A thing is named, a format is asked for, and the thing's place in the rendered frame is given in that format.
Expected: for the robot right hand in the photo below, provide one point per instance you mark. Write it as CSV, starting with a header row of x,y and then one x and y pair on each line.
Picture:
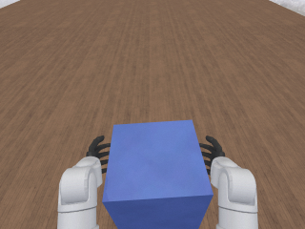
x,y
216,151

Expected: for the carton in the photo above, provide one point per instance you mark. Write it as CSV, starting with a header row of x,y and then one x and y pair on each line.
x,y
156,176

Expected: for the robot left forearm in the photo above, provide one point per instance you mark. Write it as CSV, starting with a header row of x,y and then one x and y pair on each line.
x,y
77,195

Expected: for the robot right forearm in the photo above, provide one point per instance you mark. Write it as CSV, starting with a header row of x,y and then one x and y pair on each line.
x,y
237,195

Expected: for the robot left hand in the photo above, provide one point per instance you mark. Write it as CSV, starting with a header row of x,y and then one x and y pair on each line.
x,y
94,151

